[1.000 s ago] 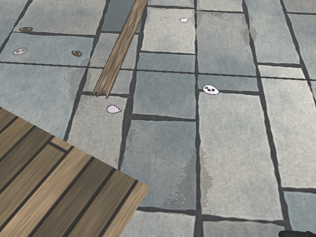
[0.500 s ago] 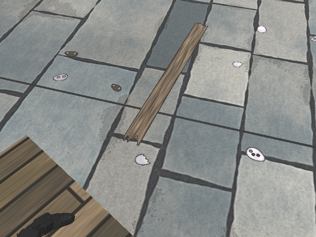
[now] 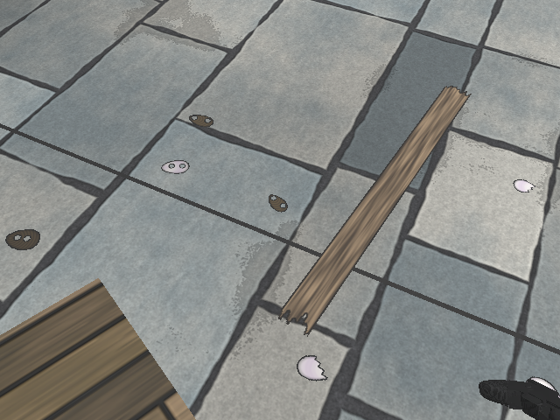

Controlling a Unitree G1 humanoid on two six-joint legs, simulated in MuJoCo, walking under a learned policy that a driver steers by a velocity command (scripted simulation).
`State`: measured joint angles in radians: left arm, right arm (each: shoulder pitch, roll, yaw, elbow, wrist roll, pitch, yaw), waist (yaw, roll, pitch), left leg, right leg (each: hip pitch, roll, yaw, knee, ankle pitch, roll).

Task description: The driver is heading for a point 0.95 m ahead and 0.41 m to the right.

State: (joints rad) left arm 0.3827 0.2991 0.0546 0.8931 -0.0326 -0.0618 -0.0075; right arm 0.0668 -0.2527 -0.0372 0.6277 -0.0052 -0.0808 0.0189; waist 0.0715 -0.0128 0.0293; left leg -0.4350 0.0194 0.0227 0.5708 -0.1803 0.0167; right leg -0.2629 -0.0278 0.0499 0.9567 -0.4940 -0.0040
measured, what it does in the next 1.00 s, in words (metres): walks ahead, turning right: right foot, then left foot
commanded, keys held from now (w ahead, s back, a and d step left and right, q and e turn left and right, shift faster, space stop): w+e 0.88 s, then w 0.12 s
